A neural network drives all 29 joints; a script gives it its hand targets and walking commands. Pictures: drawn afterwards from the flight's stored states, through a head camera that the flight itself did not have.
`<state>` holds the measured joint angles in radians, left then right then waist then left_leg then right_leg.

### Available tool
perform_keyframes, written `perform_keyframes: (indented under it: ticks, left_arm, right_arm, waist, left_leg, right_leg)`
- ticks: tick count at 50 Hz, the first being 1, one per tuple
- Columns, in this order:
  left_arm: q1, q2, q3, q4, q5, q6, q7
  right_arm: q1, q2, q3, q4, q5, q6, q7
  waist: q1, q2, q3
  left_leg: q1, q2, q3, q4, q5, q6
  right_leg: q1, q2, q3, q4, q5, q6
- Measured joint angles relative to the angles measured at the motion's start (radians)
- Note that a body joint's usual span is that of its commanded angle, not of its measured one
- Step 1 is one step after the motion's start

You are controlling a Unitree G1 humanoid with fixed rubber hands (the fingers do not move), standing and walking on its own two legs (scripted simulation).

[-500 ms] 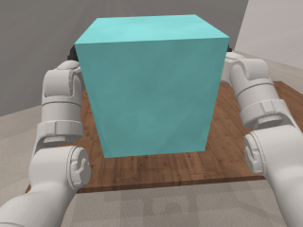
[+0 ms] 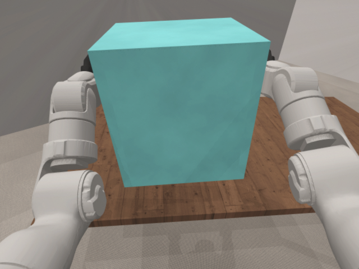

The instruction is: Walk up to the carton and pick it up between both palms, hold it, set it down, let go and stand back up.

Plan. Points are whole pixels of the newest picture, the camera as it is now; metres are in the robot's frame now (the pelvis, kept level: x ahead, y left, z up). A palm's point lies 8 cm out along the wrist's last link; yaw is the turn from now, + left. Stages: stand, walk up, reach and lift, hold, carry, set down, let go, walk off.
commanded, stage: hold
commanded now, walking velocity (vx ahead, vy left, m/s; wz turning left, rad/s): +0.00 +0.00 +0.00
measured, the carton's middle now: (179, 100) +0.38 +0.00 +0.26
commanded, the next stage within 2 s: none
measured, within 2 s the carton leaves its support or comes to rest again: neither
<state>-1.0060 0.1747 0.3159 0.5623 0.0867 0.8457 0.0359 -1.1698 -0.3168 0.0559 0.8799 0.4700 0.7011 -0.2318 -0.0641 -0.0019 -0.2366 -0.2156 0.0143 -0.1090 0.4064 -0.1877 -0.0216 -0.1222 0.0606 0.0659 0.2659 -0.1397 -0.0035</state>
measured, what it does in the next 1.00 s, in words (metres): stands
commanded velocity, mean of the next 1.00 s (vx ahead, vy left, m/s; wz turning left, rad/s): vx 0.00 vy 0.00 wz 0.00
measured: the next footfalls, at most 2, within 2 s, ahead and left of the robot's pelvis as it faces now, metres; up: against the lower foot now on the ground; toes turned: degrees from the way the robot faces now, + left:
none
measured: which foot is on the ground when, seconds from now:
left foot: down 0.00-1.00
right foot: down 0.00-1.00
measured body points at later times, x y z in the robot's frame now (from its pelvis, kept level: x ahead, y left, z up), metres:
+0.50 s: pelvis +0.00 +0.00 +0.00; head -0.09 +0.03 +0.44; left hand +0.39 +0.18 +0.30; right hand +0.39 -0.17 +0.33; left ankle +0.02 +0.13 -0.75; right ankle +0.00 -0.12 -0.75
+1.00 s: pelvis +0.00 +0.00 +0.00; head -0.09 +0.02 +0.44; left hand +0.39 +0.18 +0.30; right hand +0.39 -0.17 +0.33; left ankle +0.02 +0.13 -0.75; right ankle +0.00 -0.12 -0.75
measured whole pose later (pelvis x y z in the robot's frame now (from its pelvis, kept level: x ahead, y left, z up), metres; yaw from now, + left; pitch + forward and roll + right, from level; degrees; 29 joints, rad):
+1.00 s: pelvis +0.00 +0.00 +0.00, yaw +0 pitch +0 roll -2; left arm -0.99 0.17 0.31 0.52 0.08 0.85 0.05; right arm -1.16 -0.33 0.07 0.86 0.48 0.69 -0.23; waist -0.06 0.01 -0.24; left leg -0.22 0.01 -0.11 0.41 -0.19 -0.02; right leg -0.12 0.06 0.07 0.26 -0.14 0.00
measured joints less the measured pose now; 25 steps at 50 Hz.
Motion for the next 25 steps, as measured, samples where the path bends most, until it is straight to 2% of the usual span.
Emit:
perform_keyframes:
  ticks: [4,11,25]
  left_arm:
    - [0.018,0.003,-0.025,-0.042,-0.014,-0.003,0.010]
    - [0.007,-0.013,0.006,-0.017,0.004,0.006,0.011]
    - [0.023,-0.006,-0.017,-0.053,-0.003,0.010,0.013]
  right_arm:
    - [0.007,-0.009,0.006,-0.031,0.010,-0.007,-0.001]
    - [-0.007,-0.004,-0.002,0.018,0.007,-0.011,0.006]
    - [0.012,-0.007,0.008,-0.019,0.012,-0.014,0.006]
  waist:
    - [-0.003,0.003,-0.002]
    - [0.005,-0.007,-0.003]
    - [0.000,-0.002,0.001]
  left_leg:
    - [-0.010,0.001,-0.003,0.009,-0.003,0.000]
    - [0.001,-0.001,0.005,0.001,-0.001,0.002]
    - [-0.001,0.000,-0.005,0.010,-0.006,0.001]
  right_leg:
    - [-0.002,0.001,-0.002,-0.006,0.004,0.001]
    - [-0.001,-0.001,0.006,0.002,-0.001,0.002]
    - [0.008,0.001,-0.002,-0.007,0.000,0.001]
